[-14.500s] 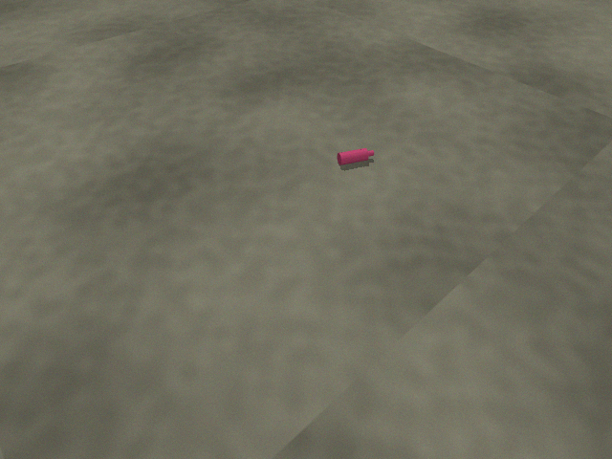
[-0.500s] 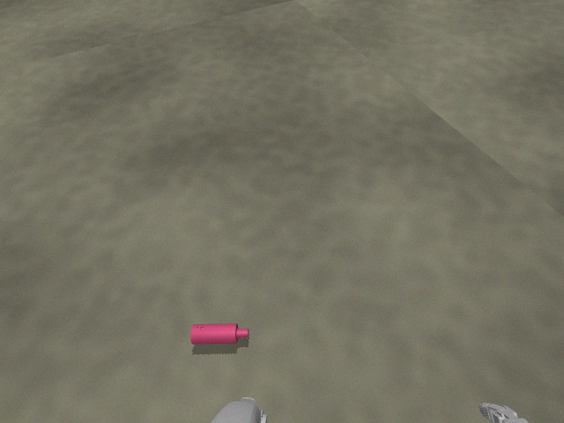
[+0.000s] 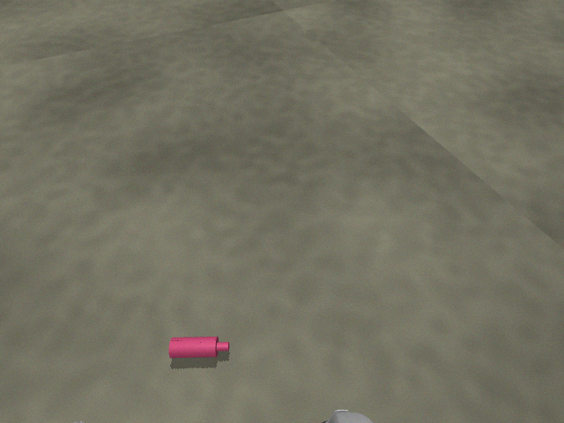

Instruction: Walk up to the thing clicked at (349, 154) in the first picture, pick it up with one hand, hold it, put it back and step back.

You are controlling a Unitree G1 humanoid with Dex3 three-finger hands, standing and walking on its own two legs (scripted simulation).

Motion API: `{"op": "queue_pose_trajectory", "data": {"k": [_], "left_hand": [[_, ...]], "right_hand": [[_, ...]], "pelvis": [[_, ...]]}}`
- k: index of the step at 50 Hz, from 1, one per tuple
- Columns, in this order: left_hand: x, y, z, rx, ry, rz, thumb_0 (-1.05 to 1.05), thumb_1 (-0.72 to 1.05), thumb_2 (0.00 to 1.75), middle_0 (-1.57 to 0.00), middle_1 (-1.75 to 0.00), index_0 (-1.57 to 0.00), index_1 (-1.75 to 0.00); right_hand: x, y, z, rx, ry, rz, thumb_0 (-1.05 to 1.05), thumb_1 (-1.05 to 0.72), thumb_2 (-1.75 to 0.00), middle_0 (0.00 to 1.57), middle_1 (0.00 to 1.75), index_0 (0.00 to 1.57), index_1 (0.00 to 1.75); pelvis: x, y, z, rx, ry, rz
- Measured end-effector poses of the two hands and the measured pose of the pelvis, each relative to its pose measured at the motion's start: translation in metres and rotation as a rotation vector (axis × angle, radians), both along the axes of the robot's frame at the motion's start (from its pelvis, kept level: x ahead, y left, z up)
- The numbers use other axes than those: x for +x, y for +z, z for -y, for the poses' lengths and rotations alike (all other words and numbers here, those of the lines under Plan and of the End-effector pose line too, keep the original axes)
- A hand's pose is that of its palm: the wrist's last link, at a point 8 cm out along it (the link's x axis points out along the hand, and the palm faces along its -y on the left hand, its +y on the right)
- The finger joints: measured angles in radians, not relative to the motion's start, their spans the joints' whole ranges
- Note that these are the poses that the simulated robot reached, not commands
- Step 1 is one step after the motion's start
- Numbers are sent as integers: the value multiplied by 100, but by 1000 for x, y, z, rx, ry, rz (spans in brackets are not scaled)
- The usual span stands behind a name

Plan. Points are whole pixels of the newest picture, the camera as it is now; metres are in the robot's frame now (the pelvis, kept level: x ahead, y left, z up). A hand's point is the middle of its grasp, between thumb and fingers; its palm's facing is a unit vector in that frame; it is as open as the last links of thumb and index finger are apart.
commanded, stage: walk up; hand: left
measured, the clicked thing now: (200, 347) +0.48 +0.26 -0.72
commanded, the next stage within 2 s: stand in 0.78 s
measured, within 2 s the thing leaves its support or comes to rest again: neither
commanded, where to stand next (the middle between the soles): +0.07 +0.04 m, yaw -1 degrees
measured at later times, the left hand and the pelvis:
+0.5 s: hand out of the picture +0.01 +0.34 -0.14, palm faces +0.09 -0.89 -0.44, open 7.4 cm; pelvis -0.04 +0.04 +0.00, yaw +5 degrees
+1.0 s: hand out of the picture +0.14 +0.24 -0.11, palm faces -0.07 -0.92 -0.39, open 7.3 cm; pelvis +0.02 -0.01 +0.02, yaw +0 degrees
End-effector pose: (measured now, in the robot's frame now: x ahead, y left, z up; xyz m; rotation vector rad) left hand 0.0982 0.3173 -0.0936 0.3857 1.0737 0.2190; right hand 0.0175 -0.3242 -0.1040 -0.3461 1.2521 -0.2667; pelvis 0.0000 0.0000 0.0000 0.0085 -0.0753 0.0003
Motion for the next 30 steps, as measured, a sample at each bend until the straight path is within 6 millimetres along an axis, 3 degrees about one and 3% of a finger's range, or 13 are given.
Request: {"op": "queue_pose_trajectory", "data": {"k": [5, 9, 14, 19, 24, 30], "left_hand": [[-9, 5, 15, 26, 11, -3, 0, 90, 90, -20, -30, -21, -30], [-26, 13, 7, 52, 44, -1, 0, 90, 90, -21, -30, -21, -30], [-49, 12, -23, 86, 86, 6, 0, 90, 90, -21, -30, -21, -30], [-72, -5, -58, 79, 140, 2, 0, 90, 90, -21, -30, -21, -30], [-97, -7, -63, 35, 164, -97, 0, 90, 90, -20, -30, -21, -30], [-116, -13, -49, -15, 116, -214, 0, 90, 90, -20, -30, -21, -30]], "right_hand": [[34, -21, -1, 36, 48, 12, 1, -91, -90, 20, 29, 20, 30], [42, -27, -10, 62, 95, 16, 1, -91, -90, 20, 29, 20, 30], [28, -30, -25, 68, 125, -23, 1, -91, -90, 20, 29, 20, 30], [-3, -23, -41, 28, 130, -54, 1, -91, -90, 20, 29, 20, 30], [-20, 2, -50, 2, 99, -59, 1, -91, -89, 21, 30, 20, 30], [-5, 19, -43, -20, 100, 2, 1, -90, -89, 21, 30, 20, 30]], "pelvis": [[-14, -4, 3, -3, 31, -2], [-25, -3, -4, 2, 49, -16], [-35, -8, -15, -2, 77, -25], [-47, -16, -34, 16, 72, -12], [-45, 2, -38, -23, 90, -41], [-34, 9, -35, -7, 46, -67]]}}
